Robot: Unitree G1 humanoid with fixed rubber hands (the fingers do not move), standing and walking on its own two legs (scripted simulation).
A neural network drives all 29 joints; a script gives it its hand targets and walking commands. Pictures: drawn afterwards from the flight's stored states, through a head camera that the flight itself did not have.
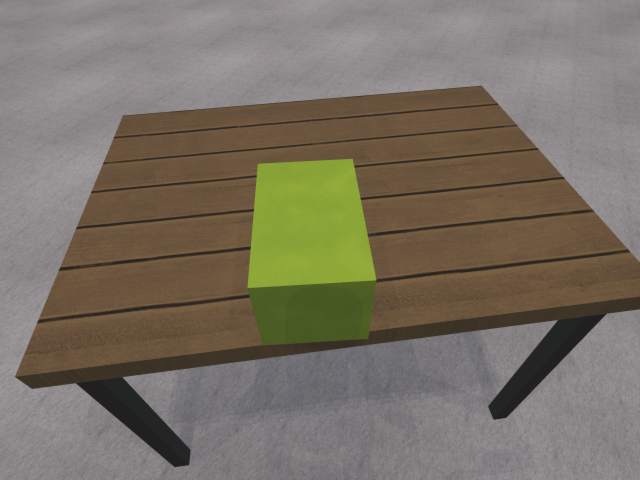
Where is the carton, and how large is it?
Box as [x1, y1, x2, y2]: [248, 159, 375, 345]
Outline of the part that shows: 352,159 258,164 248,276 248,291 263,345 367,338 375,286 375,275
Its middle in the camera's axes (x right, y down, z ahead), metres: -0.02 +0.01 +0.64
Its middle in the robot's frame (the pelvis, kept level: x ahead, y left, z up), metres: +0.48 +0.04 +0.00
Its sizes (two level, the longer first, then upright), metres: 0.263 0.164 0.151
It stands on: a table, 0.69 m high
